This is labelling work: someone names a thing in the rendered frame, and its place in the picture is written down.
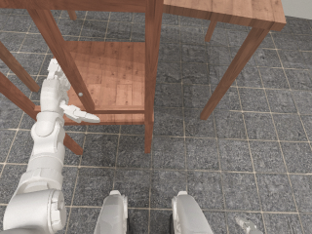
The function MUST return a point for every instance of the left robot hand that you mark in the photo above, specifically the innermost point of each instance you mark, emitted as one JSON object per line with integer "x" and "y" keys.
{"x": 54, "y": 89}

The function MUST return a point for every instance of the left robot forearm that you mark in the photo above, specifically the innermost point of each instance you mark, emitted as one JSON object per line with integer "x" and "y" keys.
{"x": 47, "y": 157}

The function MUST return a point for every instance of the table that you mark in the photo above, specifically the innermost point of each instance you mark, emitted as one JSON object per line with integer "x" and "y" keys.
{"x": 261, "y": 15}

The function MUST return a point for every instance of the robot left upper arm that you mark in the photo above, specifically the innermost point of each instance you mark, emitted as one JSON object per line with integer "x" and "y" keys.
{"x": 36, "y": 212}

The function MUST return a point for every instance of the chair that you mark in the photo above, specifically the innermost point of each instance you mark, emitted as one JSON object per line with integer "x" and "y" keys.
{"x": 117, "y": 79}

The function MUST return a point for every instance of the robot thigh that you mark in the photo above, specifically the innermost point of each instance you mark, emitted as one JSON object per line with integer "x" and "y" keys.
{"x": 113, "y": 212}
{"x": 187, "y": 212}

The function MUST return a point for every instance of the robot right thigh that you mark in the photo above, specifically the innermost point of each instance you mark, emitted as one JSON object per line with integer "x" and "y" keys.
{"x": 187, "y": 212}

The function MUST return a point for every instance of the robot left thigh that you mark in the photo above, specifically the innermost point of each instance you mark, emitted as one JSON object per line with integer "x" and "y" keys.
{"x": 113, "y": 212}

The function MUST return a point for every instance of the right robot hand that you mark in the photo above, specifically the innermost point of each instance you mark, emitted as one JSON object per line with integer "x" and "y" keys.
{"x": 248, "y": 226}

